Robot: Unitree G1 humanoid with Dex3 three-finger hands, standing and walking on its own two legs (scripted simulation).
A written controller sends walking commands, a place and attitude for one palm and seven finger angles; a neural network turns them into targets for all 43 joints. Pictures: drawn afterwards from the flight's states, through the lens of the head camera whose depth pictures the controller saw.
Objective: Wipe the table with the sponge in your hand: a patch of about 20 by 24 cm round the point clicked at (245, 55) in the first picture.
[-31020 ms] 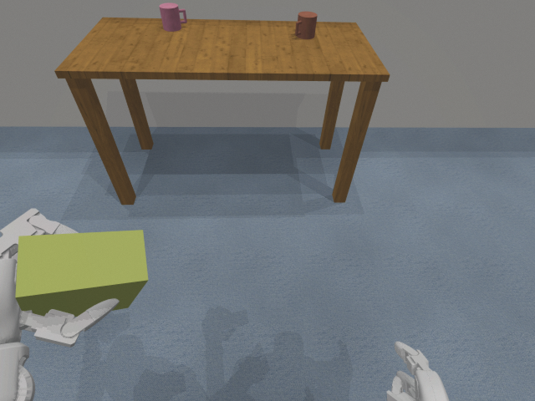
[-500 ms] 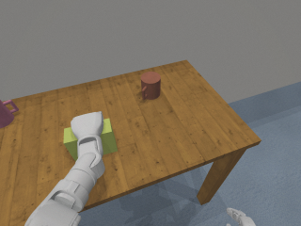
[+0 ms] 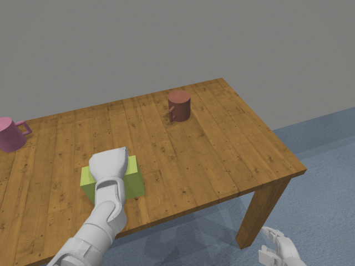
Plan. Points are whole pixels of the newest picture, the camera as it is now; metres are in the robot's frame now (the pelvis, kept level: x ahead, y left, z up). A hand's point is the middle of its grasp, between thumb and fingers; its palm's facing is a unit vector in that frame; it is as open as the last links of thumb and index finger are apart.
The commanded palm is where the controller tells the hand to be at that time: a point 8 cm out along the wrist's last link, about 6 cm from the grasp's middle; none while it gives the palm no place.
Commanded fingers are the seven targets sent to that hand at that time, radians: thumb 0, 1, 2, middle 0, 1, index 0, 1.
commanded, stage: wipe back along the middle lane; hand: left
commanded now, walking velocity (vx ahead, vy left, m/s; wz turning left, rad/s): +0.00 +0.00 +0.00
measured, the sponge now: (116, 185) +0.32 +0.21 -0.02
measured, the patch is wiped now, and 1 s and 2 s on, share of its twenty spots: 0.70 0.85 1.00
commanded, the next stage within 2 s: slide across to the third lane in 0.20 s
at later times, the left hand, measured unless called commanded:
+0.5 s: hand (119, 184) +0.30 +0.19 +0.02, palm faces -0.05 -0.05 -1.00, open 9.7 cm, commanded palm +0.27 +0.15 +0.06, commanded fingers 0.00 0.10 1.30 -1.20 -1.60 -1.20 -1.60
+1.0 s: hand (143, 180) +0.32 +0.13 +0.02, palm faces -0.04 -0.04 -1.00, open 9.7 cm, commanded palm +0.29 +0.11 +0.06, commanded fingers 0.00 0.10 1.30 -1.20 -1.60 -1.20 -1.60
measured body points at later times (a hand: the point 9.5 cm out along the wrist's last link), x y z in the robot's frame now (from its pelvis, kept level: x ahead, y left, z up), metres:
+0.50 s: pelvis -0.01 +0.00 +0.00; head -0.02 -0.04 +0.45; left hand +0.30 +0.19 +0.07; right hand +0.21 -0.22 -0.10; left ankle +0.00 +0.12 -0.73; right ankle -0.03 -0.09 -0.73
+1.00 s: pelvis -0.02 -0.02 +0.00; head -0.04 -0.05 +0.45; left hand +0.31 +0.13 +0.07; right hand +0.19 -0.23 -0.11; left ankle +0.00 +0.12 -0.73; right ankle -0.03 -0.09 -0.73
